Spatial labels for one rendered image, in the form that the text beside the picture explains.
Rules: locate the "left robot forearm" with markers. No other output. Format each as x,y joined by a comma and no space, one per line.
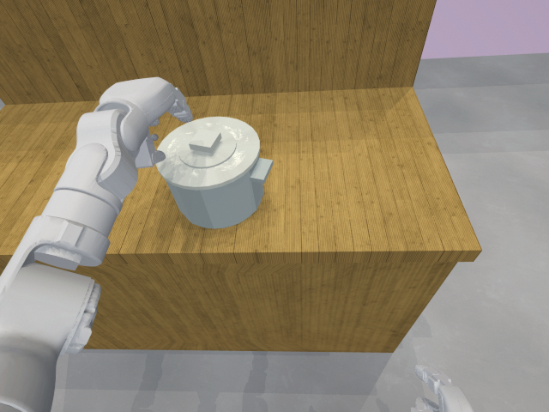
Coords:
75,224

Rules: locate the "left robot upper arm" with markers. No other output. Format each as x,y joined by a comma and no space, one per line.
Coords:
45,313

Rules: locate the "pot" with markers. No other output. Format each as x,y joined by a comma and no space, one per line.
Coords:
227,205

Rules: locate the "lid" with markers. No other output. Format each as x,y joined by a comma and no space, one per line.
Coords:
233,157

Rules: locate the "knob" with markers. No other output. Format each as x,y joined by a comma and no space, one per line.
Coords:
205,141

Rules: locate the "robot left hand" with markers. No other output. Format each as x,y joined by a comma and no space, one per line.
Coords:
154,96

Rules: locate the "table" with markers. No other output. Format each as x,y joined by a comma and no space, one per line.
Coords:
360,222

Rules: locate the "robot right hand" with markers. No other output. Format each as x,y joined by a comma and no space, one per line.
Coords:
451,398

